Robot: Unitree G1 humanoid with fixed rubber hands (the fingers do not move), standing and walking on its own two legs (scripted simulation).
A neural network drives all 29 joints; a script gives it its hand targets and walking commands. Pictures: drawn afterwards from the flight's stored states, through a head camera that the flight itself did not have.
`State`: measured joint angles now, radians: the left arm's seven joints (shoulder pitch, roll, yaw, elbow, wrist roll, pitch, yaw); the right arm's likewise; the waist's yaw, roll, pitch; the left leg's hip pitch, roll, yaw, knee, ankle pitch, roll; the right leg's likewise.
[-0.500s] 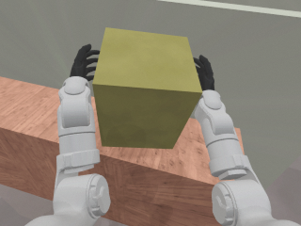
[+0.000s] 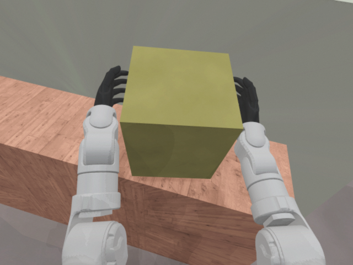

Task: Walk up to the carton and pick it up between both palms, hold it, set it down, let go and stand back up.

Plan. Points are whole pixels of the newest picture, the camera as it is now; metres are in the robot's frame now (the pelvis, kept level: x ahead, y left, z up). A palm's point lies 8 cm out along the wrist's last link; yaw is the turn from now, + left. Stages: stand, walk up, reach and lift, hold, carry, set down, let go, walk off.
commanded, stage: set down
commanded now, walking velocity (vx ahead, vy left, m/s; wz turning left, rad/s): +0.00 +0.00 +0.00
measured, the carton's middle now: (176, 119) +0.41 -0.02 +0.12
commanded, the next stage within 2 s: none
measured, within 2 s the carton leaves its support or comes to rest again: neither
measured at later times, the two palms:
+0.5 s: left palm (115, 103) +0.41 +0.12 +0.17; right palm (249, 118) +0.37 -0.18 +0.16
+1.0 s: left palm (118, 106) +0.43 +0.11 +0.15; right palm (245, 120) +0.38 -0.18 +0.14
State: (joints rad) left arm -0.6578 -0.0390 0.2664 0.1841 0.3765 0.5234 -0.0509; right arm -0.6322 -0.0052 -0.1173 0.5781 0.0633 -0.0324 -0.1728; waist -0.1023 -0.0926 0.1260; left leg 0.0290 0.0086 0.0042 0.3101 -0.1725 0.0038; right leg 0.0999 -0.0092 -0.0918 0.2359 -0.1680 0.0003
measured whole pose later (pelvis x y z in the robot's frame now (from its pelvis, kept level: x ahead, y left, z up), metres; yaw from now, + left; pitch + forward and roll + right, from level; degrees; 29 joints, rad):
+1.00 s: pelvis +0.01 +0.00 +0.00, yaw -2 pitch -4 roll +0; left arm -0.83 -0.02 0.37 0.74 0.36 0.26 -0.02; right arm -0.75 0.06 -0.45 0.86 -0.19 -0.13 -0.10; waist -0.07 -0.07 0.05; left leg -0.04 0.01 0.05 0.28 -0.16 0.01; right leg 0.00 -0.01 -0.08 0.23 -0.16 0.00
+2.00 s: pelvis +0.02 +0.01 +0.00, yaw -5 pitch +4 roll +0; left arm -0.94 0.01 0.48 0.99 0.36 0.10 -0.01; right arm -0.80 0.13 -0.68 0.86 -0.40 -0.10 -0.05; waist -0.06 -0.04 -0.01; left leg -0.18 0.02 0.11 0.29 -0.17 0.01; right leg -0.17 -0.02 -0.08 0.25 -0.15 0.00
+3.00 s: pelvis +0.02 +0.01 +0.00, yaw -6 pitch +6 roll +0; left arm -0.93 -0.02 0.59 0.97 0.44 0.02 -0.05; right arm -0.79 0.18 -0.74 0.77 -0.49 -0.12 -0.02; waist -0.05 -0.03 0.01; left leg -0.22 0.02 0.11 0.29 -0.17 0.02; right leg -0.21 -0.02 -0.09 0.27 -0.15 0.00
